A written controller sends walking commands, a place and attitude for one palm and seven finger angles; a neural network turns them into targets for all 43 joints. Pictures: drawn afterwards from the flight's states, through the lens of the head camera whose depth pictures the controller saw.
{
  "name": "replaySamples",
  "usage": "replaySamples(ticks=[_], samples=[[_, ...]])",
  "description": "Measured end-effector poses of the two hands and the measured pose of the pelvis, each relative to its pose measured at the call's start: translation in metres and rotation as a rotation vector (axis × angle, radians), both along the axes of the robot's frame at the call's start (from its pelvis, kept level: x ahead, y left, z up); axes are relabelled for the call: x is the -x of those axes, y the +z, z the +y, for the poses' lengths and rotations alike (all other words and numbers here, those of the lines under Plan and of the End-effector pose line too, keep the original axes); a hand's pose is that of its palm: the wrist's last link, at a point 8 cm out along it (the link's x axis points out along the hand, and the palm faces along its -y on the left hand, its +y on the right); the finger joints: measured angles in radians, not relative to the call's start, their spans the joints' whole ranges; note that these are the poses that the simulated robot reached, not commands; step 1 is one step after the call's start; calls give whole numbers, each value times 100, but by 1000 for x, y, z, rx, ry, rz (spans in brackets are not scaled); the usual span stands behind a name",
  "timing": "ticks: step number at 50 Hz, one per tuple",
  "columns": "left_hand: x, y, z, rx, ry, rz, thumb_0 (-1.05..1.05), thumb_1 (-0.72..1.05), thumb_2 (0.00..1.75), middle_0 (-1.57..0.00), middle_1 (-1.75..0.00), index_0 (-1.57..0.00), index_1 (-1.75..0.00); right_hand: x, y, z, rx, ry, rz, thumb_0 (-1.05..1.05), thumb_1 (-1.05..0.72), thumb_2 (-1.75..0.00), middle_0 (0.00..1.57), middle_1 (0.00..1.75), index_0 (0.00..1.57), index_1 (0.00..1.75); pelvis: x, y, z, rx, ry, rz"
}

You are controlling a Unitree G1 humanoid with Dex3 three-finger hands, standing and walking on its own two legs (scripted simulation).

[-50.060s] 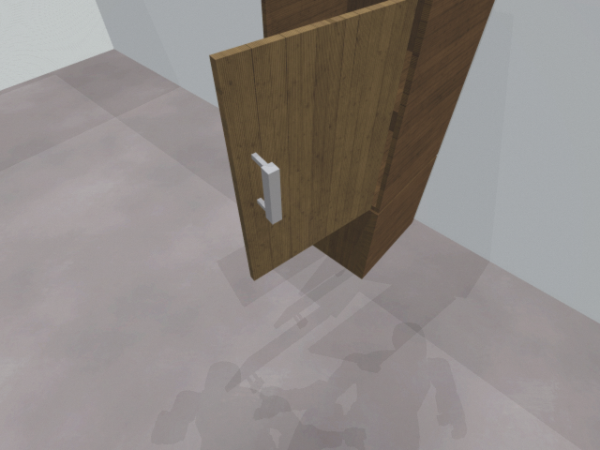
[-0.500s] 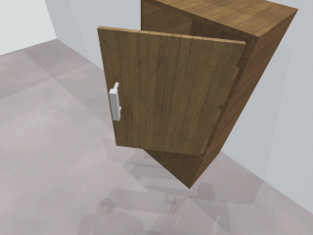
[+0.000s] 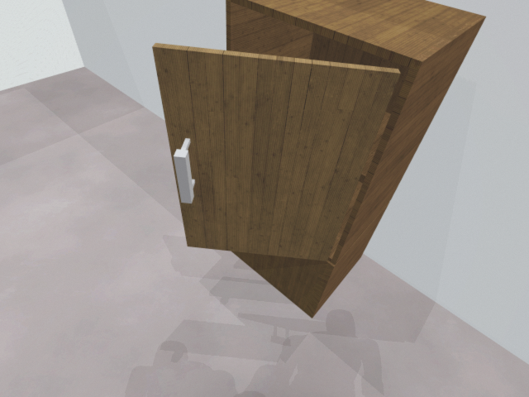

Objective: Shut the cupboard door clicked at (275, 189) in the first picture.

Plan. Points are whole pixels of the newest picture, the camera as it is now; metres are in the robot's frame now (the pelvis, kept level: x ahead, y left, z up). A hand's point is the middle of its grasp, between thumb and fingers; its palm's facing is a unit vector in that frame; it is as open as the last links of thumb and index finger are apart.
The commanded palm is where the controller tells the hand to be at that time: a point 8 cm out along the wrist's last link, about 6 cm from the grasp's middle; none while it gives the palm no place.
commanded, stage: shuffle to correct the standing spot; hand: left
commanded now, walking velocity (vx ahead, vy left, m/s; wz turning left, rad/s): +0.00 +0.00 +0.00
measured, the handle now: (187, 171) +0.56 +0.20 -0.01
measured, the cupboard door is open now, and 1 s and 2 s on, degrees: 37 37 37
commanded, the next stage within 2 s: come to a stop and stand still in 1.02 s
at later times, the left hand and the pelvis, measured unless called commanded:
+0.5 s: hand out of the picture +0.01 +0.21 -0.19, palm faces +0.02 -0.99 -0.11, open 7.4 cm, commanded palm none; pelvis +0.00 +0.04 +0.00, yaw -1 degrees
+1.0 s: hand out of the picture +0.14 +0.18 -0.16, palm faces -0.08 -0.99 -0.11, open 7.4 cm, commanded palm none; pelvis +0.03 +0.03 +0.01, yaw -1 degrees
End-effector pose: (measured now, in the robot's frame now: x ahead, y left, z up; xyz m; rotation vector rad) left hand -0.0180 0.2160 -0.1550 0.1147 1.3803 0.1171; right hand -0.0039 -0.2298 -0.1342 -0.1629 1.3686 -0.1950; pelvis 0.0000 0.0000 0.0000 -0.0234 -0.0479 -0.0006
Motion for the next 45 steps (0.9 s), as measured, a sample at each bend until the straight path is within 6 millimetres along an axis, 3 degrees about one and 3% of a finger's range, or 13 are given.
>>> replaySamples(ticks=[7,13,19,22,26,33,39,45], samples=[[-5,1,1,5,-1,-20,1,90,90,-20,-30,-19,-30,3,1,8,-7,-2,2,0,-91,-90,20,30,20,30,1,1,3,0,0,2],[8,3,4,19,32,1,0,90,90,-20,-30,-19,-30,3,3,18,-18,4,8,0,-91,-90,20,30,20,30,1,4,9,5,-1,10],[13,-16,22,38,45,41,1,90,90,-20,-30,-19,-30,9,1,31,22,-32,-32,0,-91,-90,20,30,20,30,-4,-8,28,20,-13,3],[-3,-19,34,43,19,21,1,90,90,-20,-30,-19,-30,22,0,43,28,-48,-15,0,-91,-90,20,30,20,30,-2,-10,38,13,-21,-5],[-33,-8,46,38,2,-56,1,91,90,-20,-30,-19,-30,37,8,62,5,-61,28,0,-91,-90,20,30,20,30,-4,-1,45,8,-22,11],[-76,7,57,33,-33,-137,1,91,90,-20,-30,-19,-30,46,15,84,-23,-99,41,0,-91,-90,20,30,20,30,-9,9,52,18,-27,43],[-104,13,55,33,-73,-157,1,91,90,-20,-30,-19,-30,52,18,89,-34,-129,63,0,-91,-90,20,30,20,30,-15,12,51,21,-28,58],[-131,16,39,43,-101,-181,1,91,90,-20,-30,-19,-30,60,21,79,-33,-147,113,0,-91,-90,20,30,20,30,-24,13,41,17,-25,64]])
